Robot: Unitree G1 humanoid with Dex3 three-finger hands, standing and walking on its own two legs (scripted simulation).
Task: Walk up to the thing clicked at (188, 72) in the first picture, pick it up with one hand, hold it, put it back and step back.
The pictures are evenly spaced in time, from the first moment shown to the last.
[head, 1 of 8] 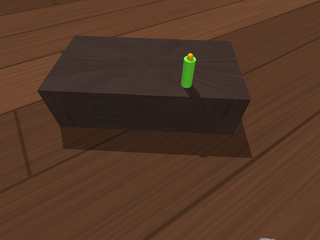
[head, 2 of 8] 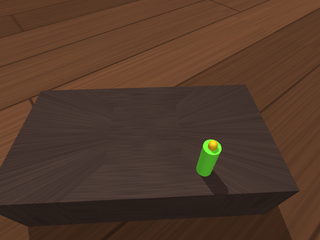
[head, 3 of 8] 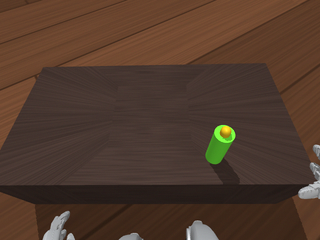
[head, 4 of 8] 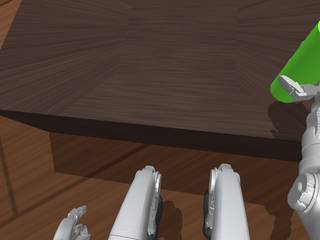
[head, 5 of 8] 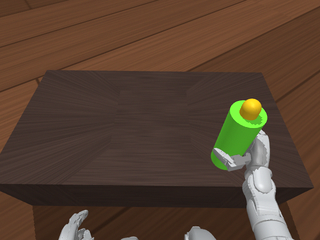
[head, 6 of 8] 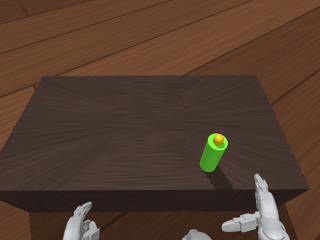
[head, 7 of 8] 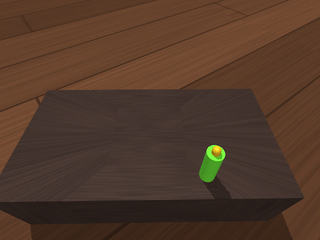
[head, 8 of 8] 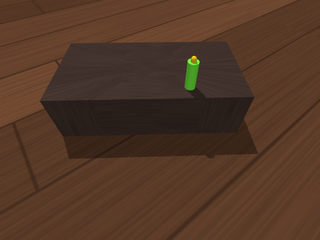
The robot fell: no
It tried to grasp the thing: yes
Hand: right
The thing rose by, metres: 0.31
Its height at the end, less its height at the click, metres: +0.00
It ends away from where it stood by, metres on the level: 0.01
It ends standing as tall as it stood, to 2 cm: yes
